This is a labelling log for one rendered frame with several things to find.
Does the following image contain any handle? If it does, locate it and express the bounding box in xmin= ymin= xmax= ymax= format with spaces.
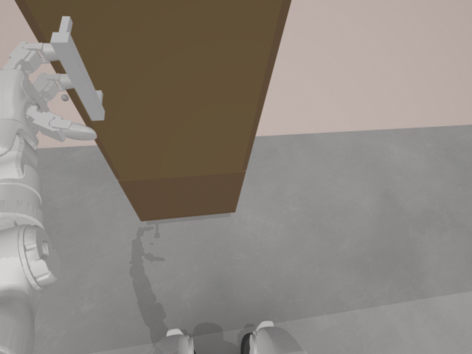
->
xmin=50 ymin=16 xmax=105 ymax=121

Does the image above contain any left robot shin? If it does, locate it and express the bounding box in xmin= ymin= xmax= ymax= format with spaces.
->
xmin=167 ymin=329 xmax=184 ymax=336

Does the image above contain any cupboard door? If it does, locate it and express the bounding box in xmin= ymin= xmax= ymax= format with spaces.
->
xmin=25 ymin=0 xmax=282 ymax=181

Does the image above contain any robot left upper arm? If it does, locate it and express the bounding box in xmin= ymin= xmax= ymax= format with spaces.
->
xmin=0 ymin=224 xmax=60 ymax=354

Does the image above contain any robot left hand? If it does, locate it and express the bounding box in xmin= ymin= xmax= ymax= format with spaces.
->
xmin=0 ymin=41 xmax=97 ymax=142

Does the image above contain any robot left thigh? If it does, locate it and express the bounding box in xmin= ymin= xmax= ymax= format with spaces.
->
xmin=151 ymin=334 xmax=194 ymax=354

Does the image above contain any robot left forearm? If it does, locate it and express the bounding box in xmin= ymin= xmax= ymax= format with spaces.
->
xmin=0 ymin=119 xmax=45 ymax=231

